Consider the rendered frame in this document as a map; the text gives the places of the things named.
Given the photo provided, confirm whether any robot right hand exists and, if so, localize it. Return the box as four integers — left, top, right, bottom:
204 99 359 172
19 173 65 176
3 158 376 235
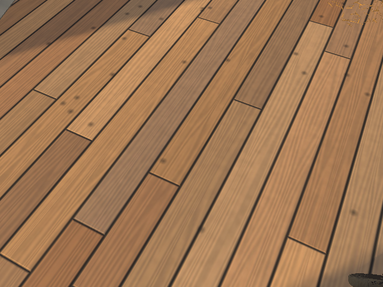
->
348 273 383 287

